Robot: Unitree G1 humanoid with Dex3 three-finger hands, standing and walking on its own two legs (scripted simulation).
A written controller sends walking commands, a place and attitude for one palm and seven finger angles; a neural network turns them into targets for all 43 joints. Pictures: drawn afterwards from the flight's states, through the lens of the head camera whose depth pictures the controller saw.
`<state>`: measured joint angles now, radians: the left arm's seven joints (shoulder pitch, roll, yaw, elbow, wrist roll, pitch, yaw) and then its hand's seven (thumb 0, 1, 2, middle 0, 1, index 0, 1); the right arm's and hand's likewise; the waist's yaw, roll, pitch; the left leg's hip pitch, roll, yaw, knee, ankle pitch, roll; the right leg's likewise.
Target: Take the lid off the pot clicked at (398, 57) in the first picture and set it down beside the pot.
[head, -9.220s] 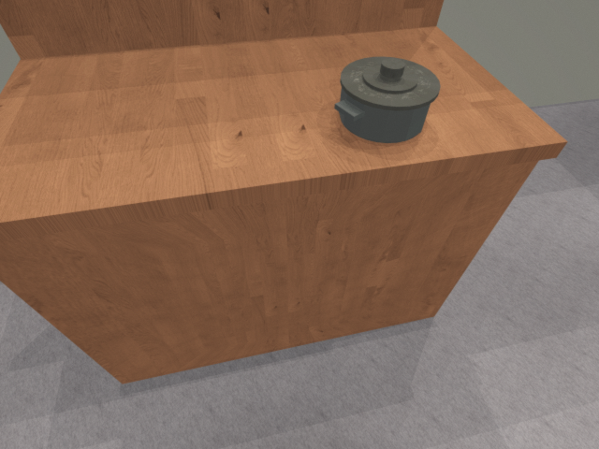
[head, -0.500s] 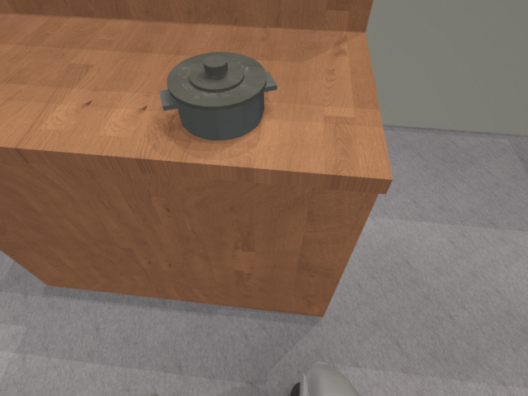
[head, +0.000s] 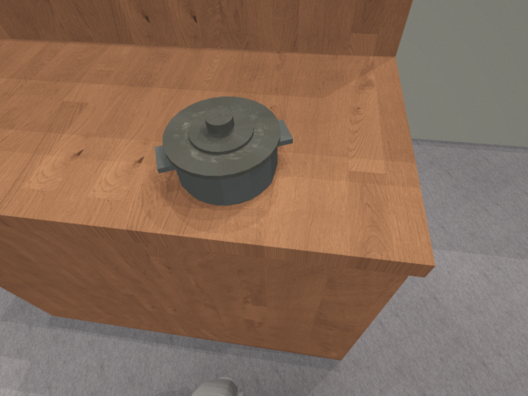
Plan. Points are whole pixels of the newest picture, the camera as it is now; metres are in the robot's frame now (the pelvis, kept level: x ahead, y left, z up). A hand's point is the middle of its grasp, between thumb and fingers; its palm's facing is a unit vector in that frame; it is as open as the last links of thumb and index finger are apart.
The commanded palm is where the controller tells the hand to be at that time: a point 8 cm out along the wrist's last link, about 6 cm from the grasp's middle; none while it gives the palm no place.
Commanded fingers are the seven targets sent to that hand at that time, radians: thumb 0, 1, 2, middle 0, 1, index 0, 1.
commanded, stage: come to a stop and stand still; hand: left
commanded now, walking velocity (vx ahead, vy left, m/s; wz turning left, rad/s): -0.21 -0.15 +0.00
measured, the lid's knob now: (219, 120) +0.47 +0.11 +0.16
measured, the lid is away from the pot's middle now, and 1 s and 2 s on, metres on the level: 0.00 0.00 0.00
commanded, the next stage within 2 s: look again from close up in 1.92 s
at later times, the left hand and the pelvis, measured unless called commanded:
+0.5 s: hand out of the picture +0.02 +0.19 -0.16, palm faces -0.01 -0.97 -0.25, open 7.4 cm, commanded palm none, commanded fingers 0.00 0.90 0.90 -0.20 -0.30 -0.20 -0.30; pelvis -0.05 -0.02 +0.00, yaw -2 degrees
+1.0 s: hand out of the picture -0.10 +0.16 -0.16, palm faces +0.09 -0.97 -0.24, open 7.4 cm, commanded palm none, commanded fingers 0.00 0.90 0.90 -0.20 -0.30 -0.20 -0.30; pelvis -0.04 -0.01 +0.00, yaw -1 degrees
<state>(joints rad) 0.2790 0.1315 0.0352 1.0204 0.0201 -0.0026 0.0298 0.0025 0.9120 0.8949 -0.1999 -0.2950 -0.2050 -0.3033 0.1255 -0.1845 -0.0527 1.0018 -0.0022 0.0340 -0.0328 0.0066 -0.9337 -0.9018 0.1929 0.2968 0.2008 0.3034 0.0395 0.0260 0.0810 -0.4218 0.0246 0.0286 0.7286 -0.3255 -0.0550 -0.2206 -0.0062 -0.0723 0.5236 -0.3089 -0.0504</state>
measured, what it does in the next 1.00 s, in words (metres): steps on the spot: left foot, then right foot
